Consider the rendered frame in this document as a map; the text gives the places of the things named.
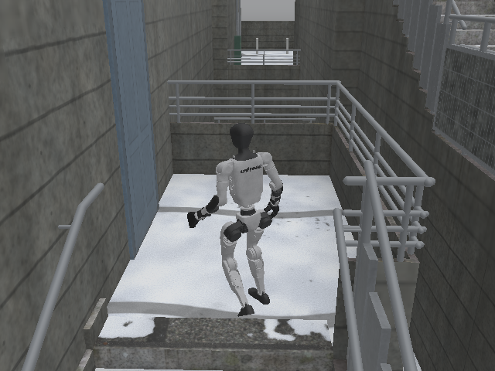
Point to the right robot upper arm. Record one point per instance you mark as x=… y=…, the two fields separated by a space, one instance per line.
x=271 y=171

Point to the left robot hand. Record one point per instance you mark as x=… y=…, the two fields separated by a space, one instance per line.
x=192 y=220

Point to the right robot forearm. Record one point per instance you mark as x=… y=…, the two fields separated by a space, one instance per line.
x=275 y=196

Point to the left robot forearm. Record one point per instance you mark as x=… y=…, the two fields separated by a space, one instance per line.
x=208 y=209

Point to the robot right shin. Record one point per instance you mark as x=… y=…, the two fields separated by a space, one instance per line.
x=257 y=271

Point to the left robot upper arm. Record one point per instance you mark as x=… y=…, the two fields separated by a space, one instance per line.
x=223 y=170

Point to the humanoid robot torso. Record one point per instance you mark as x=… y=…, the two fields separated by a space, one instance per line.
x=246 y=186

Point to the right robot hand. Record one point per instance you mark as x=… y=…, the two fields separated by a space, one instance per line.
x=274 y=208

